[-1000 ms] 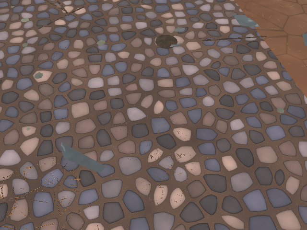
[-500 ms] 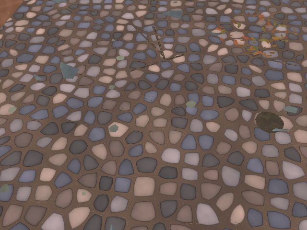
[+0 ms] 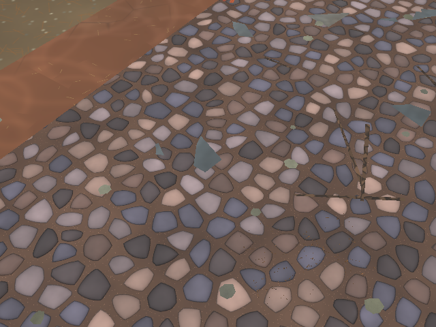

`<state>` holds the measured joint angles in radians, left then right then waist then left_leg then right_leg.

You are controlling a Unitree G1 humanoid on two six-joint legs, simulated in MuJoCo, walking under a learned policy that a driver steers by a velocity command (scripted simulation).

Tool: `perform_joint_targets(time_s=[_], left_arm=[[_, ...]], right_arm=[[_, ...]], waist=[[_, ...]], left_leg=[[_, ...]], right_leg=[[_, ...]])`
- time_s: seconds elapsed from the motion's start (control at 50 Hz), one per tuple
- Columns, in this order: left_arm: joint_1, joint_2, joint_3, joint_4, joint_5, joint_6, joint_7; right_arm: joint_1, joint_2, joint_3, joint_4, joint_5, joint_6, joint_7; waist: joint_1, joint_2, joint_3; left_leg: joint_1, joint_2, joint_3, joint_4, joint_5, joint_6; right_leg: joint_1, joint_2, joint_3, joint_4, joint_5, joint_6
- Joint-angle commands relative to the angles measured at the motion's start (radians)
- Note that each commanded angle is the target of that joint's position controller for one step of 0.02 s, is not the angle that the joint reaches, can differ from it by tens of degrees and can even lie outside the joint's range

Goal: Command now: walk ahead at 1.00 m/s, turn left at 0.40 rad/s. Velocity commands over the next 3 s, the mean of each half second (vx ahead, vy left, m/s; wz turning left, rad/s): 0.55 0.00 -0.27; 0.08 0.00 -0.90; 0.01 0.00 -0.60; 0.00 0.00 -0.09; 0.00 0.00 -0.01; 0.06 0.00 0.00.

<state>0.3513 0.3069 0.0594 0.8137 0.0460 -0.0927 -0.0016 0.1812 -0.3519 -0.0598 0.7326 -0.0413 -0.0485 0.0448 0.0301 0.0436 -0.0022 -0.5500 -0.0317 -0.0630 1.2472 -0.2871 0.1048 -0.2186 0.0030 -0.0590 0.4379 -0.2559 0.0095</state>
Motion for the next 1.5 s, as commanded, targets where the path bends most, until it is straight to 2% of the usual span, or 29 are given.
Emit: perform_joint_targets(time_s=[0.02,0.08,0.14,0.2,0.22,0.24,0.26,0.28,0.32,0.36,0.5,0.64,0.66,0.68,0.7,0.74,0.8,0.86,1.02,1.1,1.12,1.14,1.16,1.18,1.24,1.34,1.44,1.48,1.5], left_arm=[[0.049,0.048,-0.001,-0.008,-0.021,-0.039,-0.014],[0.042,0.075,0.001,0.002,-0.029,-0.044,-0.016],[0.115,0.104,-0.002,0.048,-0.048,-0.041,-0.021],[0.131,0.186,0.013,0.070,-0.059,-0.029,-0.007],[0.129,0.177,0.009,0.068,-0.073,-0.026,-0.001],[0.148,0.098,-0.006,0.032,-0.077,-0.022,0.000],[0.327,-0.012,-0.022,0.020,-0.113,0.000,0.022],[0.264,0.088,0.004,0.016,-0.091,0.023,0.036],[0.136,0.069,0.008,-0.008,-0.056,0.043,0.025],[0.129,0.032,0.014,-0.004,-0.026,0.085,0.002],[-0.003,-0.038,0.011,-0.105,-0.019,0.134,-0.030],[-0.044,0.039,0.038,-0.161,-0.006,0.129,-0.040],[0.047,0.084,0.054,-0.136,0.002,0.110,-0.024],[0.015,0.235,0.085,-0.156,-0.009,0.108,-0.007],[0.051,0.285,0.106,-0.192,-0.052,0.113,-0.014],[-0.050,0.205,0.089,-0.211,-0.039,0.138,-0.004],[-0.150,0.109,0.063,-0.226,-0.039,0.150,0.001],[-0.122,0.146,0.077,-0.218,-0.033,0.143,-0.010],[-0.128,0.173,0.093,-0.223,-0.021,0.157,-0.026],[-0.197,0.156,0.089,-0.232,-0.036,0.152,-0.031],[-0.187,0.124,0.079,-0.234,-0.046,0.145,-0.026],[-0.178,0.074,0.068,-0.259,-0.064,0.141,-0.018],[-0.148,0.143,0.084,-0.232,-0.014,0.133,-0.012],[-0.149,0.179,0.092,-0.211,-0.002,0.132,-0.016],[-0.058,0.121,0.068,-0.171,-0.017,0.153,-0.044],[-0.174,0.085,0.034,-0.196,-0.034,0.163,-0.035],[-0.175,0.061,0.006,-0.180,-0.051,0.161,-0.016],[-0.120,0.046,-0.005,-0.146,-0.037,0.145,-0.002],[-0.123,0.083,-0.004,-0.145,-0.021,0.131,0.002]], right_arm=[[-0.061,0.030,0.033,-0.117,-0.011,0.001,0.019],[-0.198,0.013,0.050,-0.178,-0.006,-0.008,0.036],[-0.268,0.065,0.077,-0.189,-0.008,-0.036,0.047],[-0.001,-0.010,0.048,-0.085,-0.032,-0.053,0.007],[0.119,-0.048,0.034,-0.046,-0.047,-0.060,-0.011],[0.216,-0.128,0.017,-0.031,-0.069,-0.063,-0.032],[0.234,-0.158,0.005,-0.061,-0.060,-0.060,-0.028],[0.227,-0.126,-0.006,-0.072,0.009,-0.036,-0.031],[0.068,0.002,0.022,-0.074,0.026,-0.028,-0.044],[0.046,0.034,0.031,-0.051,0.031,-0.029,-0.063],[-0.060,0.033,0.016,-0.042,0.029,-0.042,-0.071],[0.036,-0.049,-0.033,-0.030,0.051,0.008,-0.056],[0.080,-0.058,-0.037,-0.029,0.044,0.023,-0.050],[0.155,0.006,-0.023,-0.075,0.021,0.040,-0.042],[0.152,0.013,-0.009,-0.110,-0.001,0.067,-0.050],[0.032,-0.019,-0.013,-0.117,0.011,0.067,-0.062],[0.019,-0.022,-0.015,-0.103,0.000,0.079,-0.074],[0.016,0.017,-0.003,-0.100,0.011,0.088,-0.068],[-0.041,-0.002,-0.002,-0.116,0.027,0.074,-0.072],[0.070,-0.023,-0.010,-0.084,0.035,0.058,-0.094],[0.103,-0.077,-0.024,-0.080,0.029,0.052,-0.109],[0.084,-0.197,-0.049,-0.103,0.014,0.053,-0.111],[-0.038,-0.189,-0.047,-0.127,-0.003,0.055,-0.101],[-0.056,-0.093,-0.023,-0.134,0.001,0.058,-0.095],[-0.114,-0.037,-0.004,-0.147,0.013,0.055,-0.080],[0.061,-0.078,-0.023,-0.093,0.019,0.048,-0.073],[0.072,-0.100,-0.032,-0.060,0.017,0.067,-0.051],[0.077,-0.089,-0.028,-0.040,0.034,0.072,-0.048],[0.115,-0.060,-0.022,-0.036,0.033,0.067,-0.047]], waist=[[-0.033,-0.120,0.053],[-0.036,-0.104,0.105],[-0.018,-0.089,0.134],[-0.137,-0.143,-0.050],[-0.198,-0.154,-0.121],[-0.200,-0.044,-0.258],[-0.104,0.149,-0.520],[-0.137,0.038,-0.594],[-0.078,0.040,-0.281],[-0.022,0.077,-0.095],[0.059,0.109,-0.052],[0.032,0.022,-0.053],[0.069,-0.105,-0.080],[-0.021,-0.354,-0.071],[0.025,-0.316,-0.251],[0.018,-0.140,-0.116],[-0.032,-0.132,-0.047],[-0.023,-0.078,-0.089],[0.013,-0.156,-0.066],[-0.051,-0.201,-0.054],[-0.062,-0.136,-0.058],[-0.053,0.115,-0.084],[-0.018,0.128,-0.016],[-0.001,0.042,-0.023],[0.036,0.079,-0.028],[-0.063,0.112,-0.033],[-0.067,0.200,-0.052],[-0.022,0.146,-0.048],[-0.041,0.068,-0.080]], left_leg=[[-0.255,0.062,-0.078,-0.083,0.056,-0.013],[-0.164,0.062,0.013,-0.371,0.226,-0.023],[0.113,0.025,0.139,-0.614,0.361,-0.014],[0.424,-0.050,0.118,-0.736,0.381,0.009],[0.598,0.027,0.067,-0.773,0.514,0.015],[0.829,0.277,-0.099,-0.665,0.970,0.036],[1.080,0.619,-0.396,-0.537,1.604,0.159],[1.012,0.565,-0.347,-0.561,1.525,0.178],[0.707,0.429,-0.181,-0.737,1.014,0.113],[0.443,0.366,-0.047,-0.860,0.910,0.082],[0.248,0.309,0.252,-0.927,0.620,0.040],[0.339,0.360,0.320,-0.560,0.497,-0.057],[0.258,0.303,0.331,-0.323,0.347,-0.104],[-0.001,0.135,0.322,-0.029,-0.409,-0.172],[-0.110,0.040,0.091,0.111,-0.492,-0.194],[-0.149,0.082,0.005,0.056,-0.296,-0.170],[-0.020,0.085,0.010,-0.111,-0.140,-0.154],[0.017,0.047,-0.002,-0.231,-0.134,-0.154],[0.105,-0.037,-0.039,-0.485,-0.088,-0.121],[0.389,-0.069,-0.029,-0.807,-0.034,-0.076],[0.499,0.036,-0.105,-0.963,-0.068,-0.051],[0.535,0.326,-0.422,-1.076,-0.261,0.050],[0.384,0.417,-0.506,-1.105,-0.176,0.119],[0.297,0.371,-0.393,-1.050,-0.022,0.124],[0.292,0.221,-0.145,-0.962,0.270,0.077],[0.509,0.246,-0.122,-0.885,0.491,0.100],[0.462,0.238,-0.084,-0.838,0.560,0.091],[0.390,0.213,-0.048,-0.771,0.558,0.031],[0.292,0.191,-0.030,-0.734,0.413,-0.029]], right_leg=[[0.114,-0.251,0.284,-0.293,0.067,-0.158],[0.033,-0.194,0.095,-0.380,0.220,-0.136],[-0.015,-0.172,0.065,-0.387,0.670,-0.134],[0.122,-0.148,0.071,0.006,1.044,-0.085],[0.043,-0.109,0.072,0.222,0.907,-0.061],[-0.123,-0.027,0.036,0.544,0.324,-0.041],[-0.306,0.060,0.103,0.968,-0.418,-0.032],[-0.330,0.030,0.159,1.033,-0.353,-0.038],[-0.431,-0.046,0.103,0.882,-0.207,-0.022],[-0.359,-0.061,0.085,0.822,-0.164,0.007],[-0.238,-0.084,0.021,0.468,0.194,-0.020],[-0.064,0.010,-0.073,0.168,0.085,-0.108],[0.064,-0.009,0.035,0.078,0.280,-0.144],[0.158,-0.265,0.432,0.086,0.892,-0.251],[0.264,-0.354,0.722,-0.050,0.718,-0.400],[0.134,-0.283,0.616,-0.138,0.174,-0.354],[-0.042,-0.150,0.458,-0.152,0.158,-0.250],[-0.023,-0.121,0.467,-0.129,0.197,-0.235],[-0.050,-0.075,0.639,-0.164,-0.117,-0.190],[-0.191,-0.004,0.664,-0.161,-0.170,-0.094],[-0.271,0.069,0.601,-0.099,-0.272,-0.029],[-0.390,0.204,0.372,0.189,-0.349,0.026],[-0.421,0.206,0.219,0.462,-0.260,0.037],[-0.331,0.139,0.219,0.594,-0.199,0.038],[-0.294,0.148,0.181,0.791,-0.119,0.026],[-0.332,0.115,0.159,0.557,-0.204,0.046],[-0.075,0.094,0.054,0.167,-0.221,0.010],[0.090,0.079,0.052,-0.154,0.055,-0.017],[0.219,-0.017,0.178,-0.193,0.126,-0.043]])
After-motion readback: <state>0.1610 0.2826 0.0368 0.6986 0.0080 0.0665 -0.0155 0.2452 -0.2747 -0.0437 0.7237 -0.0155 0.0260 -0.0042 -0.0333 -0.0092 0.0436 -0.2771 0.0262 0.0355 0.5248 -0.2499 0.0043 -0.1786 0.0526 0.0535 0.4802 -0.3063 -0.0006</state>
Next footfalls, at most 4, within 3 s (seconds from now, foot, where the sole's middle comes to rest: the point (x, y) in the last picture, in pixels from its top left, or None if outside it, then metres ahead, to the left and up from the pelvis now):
0.24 left None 0.41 0.09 -0.77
0.66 right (287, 323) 0.51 -0.15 -0.77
1.12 left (233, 297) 0.58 0.01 -0.77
1.50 right None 0.37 -0.08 -0.77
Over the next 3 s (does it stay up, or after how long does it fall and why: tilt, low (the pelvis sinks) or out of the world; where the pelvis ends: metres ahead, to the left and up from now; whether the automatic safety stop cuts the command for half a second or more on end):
stays up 0.47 0.00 0.01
